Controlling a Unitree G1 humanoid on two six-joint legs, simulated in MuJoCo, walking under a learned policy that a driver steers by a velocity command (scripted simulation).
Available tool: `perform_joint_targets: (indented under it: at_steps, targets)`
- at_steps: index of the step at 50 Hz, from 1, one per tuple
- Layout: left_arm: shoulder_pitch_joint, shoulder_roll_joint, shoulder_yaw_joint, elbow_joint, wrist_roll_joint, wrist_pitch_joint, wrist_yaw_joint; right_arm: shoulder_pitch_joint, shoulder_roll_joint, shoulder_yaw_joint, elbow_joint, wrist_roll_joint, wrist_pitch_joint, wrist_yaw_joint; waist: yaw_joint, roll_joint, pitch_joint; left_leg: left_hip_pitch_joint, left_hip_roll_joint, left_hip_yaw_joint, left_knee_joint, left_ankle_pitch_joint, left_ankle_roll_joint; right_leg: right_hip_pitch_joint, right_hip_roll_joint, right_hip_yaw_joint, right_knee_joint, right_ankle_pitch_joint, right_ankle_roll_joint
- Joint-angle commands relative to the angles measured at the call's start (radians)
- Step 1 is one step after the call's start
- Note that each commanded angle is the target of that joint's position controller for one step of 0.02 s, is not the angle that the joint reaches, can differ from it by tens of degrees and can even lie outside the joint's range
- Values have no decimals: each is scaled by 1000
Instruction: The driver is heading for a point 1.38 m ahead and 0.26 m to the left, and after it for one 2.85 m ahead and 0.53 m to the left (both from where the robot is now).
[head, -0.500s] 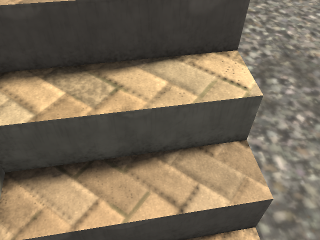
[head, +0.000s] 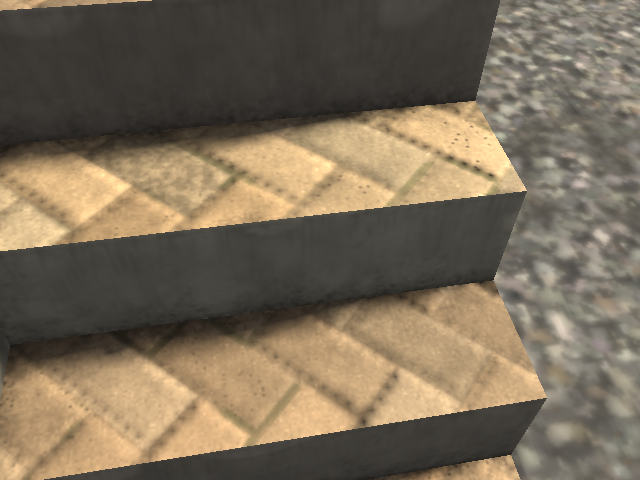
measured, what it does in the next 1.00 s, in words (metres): stands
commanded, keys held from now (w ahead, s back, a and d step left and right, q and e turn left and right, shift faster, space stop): w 1.00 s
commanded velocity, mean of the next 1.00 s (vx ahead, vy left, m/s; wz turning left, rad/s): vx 0.50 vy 0.00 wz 0.00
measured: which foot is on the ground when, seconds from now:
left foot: down 0.00-1.00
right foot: down 0.00-1.00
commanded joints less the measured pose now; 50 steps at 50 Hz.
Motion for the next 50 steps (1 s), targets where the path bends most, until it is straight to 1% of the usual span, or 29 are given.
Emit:
perform_joint_targets:
  at_steps: [1,3,4,7,8,9,12,13,14,17,18,19,22,23,24,27,28,29,32,33,36,37,41,42,44,45,46,49,50]
  targets:
    - [-38,95,19,-56,0,-12,2,-31,-102,-21,-54,0,-13,-3,0,18,-70,31,202,-134,2,248,-20,1,-120,91,-9,134,-24]
    - [-27,99,20,-53,-5,-12,2,-15,-107,-22,-49,5,-12,-2,-2,14,-96,41,200,-134,-17,205,-24,12,-118,86,-25,111,-19]
    - [-47,97,20,-57,0,-12,2,-39,-104,-22,-55,0,-12,-3,1,15,-47,23,200,-134,-2,237,-21,-6,-119,91,-14,135,-23]
    - [-38,95,20,-56,0,-12,2,-31,-101,-22,-55,0,-13,-3,0,18,-70,30,201,-134,3,247,-20,2,-119,91,-9,135,-24]
    - [-26,98,20,-52,-5,-12,2,-14,-107,-22,-48,5,-12,-3,-2,15,-95,40,200,-134,-17,204,-24,12,-118,86,-25,111,-19]
    - [-46,97,20,-57,0,-12,2,-39,-103,-22,-56,0,-12,-3,1,15,-48,23,200,-134,-1,237,-21,-5,-119,91,-14,136,-23]
    - [-38,94,20,-56,0,-12,2,-31,-101,-22,-55,1,-13,-3,0,18,-70,30,201,-134,3,247,-20,2,-119,91,-9,135,-24]
    - [-26,98,20,-52,-5,-12,2,-14,-107,-22,-49,5,-12,-3,-2,15,-95,40,199,-134,-16,205,-24,12,-118,86,-25,112,-19]
    - [-46,96,21,-57,0,-12,2,-39,-103,-22,-56,0,-12,-3,1,16,-48,23,200,-135,-1,237,-21,-5,-119,91,-14,136,-23]
    - [-38,94,20,-56,0,-12,2,-31,-101,-22,-56,1,-13,-3,1,17,-70,29,201,-135,4,247,-20,2,-119,91,-9,136,-24]
    - [-26,98,21,-52,-5,-12,2,-14,-106,-23,-50,5,-12,-3,-2,15,-95,40,199,-134,-16,205,-24,13,-118,86,-25,112,-19]
    - [-46,96,21,-57,0,-12,2,-39,-103,-23,-57,0,-12,-3,1,16,-48,22,199,-135,0,237,-21,-5,-118,91,-14,137,-23]
    - [-38,94,20,-56,0,-12,3,-31,-101,-22,-57,1,-13,-3,1,17,-70,29,201,-135,4,247,-20,2,-119,91,-9,137,-24]
    - [-26,98,21,-52,-5,-12,2,-14,-106,-23,-50,5,-12,-3,-2,14,-95,39,199,-134,-16,204,-24,13,-117,86,-25,113,-19]
    - [-46,96,21,-57,0,-12,2,-39,-103,-23,-57,0,-12,-3,2,16,-48,22,199,-135,0,237,-21,-4,-118,92,-14,137,-23]
    - [-38,94,20,-56,0,-12,3,-31,-101,-23,-57,1,-13,-3,1,17,-70,29,201,-135,4,246,-20,3,-119,92,-9,137,-24]
    - [-26,98,21,-52,-5,-12,3,-14,-106,-23,-51,5,-12,-3,-1,14,-95,39,199,-134,-15,204,-25,13,-117,86,-25,113,-19]
    - [-46,96,21,-57,0,-12,2,-39,-103,-23,-58,0,-12,-3,2,16,-48,21,199,-135,1,236,-21,-4,-118,92,-13,138,-23]
    - [-24,99,21,-53,-5,-12,3,-13,-107,-24,-51,5,-12,-3,-1,15,-95,39,198,-134,-15,206,-25,13,-117,86,-24,115,-19]
    - [-45,96,21,-56,1,-12,2,-38,-103,-23,-58,0,-12,-3,2,16,-47,21,199,-134,0,236,-21,-4,-118,92,-14,138,-23]
    - [-24,98,21,-53,-5,-12,3,-13,-106,-24,-52,6,-12,-3,-1,15,-95,38,198,-134,-14,206,-24,14,-117,86,-24,115,-19]
    - [-45,96,21,-57,1,-13,2,-38,-103,-23,-58,0,-12,-3,2,16,-47,20,199,-134,1,236,-21,-4,-118,92,-14,138,-23]
    - [-25,98,21,-52,-5,-12,3,-14,-106,-24,-52,5,-12,-3,-1,14,-96,38,198,-134,-14,204,-25,14,-117,87,-25,115,-19]
    - [-46,96,22,-58,1,-13,2,-39,-103,-23,-59,0,-12,-3,2,15,-48,20,199,-135,2,236,-21,-3,-118,92,-13,140,-23]
    - [-39,94,21,-57,1,-12,3,-32,-100,-23,-59,1,-12,-3,1,18,-70,27,200,-135,6,249,-20,4,-119,92,-8,143,-24]
    - [-24,99,22,-53,-5,-12,3,-13,-107,-24,-53,6,-12,-3,-1,15,-96,38,198,-134,-13,206,-25,14,-116,87,-24,116,-19]
    - [-45,96,22,-57,1,-13,2,-39,-102,-24,-59,0,-12,-3,2,16,-47,20,199,-134,1,235,-22,-4,-118,92,-14,139,-23]
    - [-24,98,22,-53,-5,-12,3,-14,-106,-24,-53,6,-12,-3,-1,14,-95,37,198,-134,-13,205,-25,14,-116,87,-24,117,-19]
    - [-45,96,22,-57,1,-13,2,-39,-102,-24,-59,0,-12,-3,2,16,-47,19,198,-134,2,235,-22,-4,-118,92,-14,140,-23]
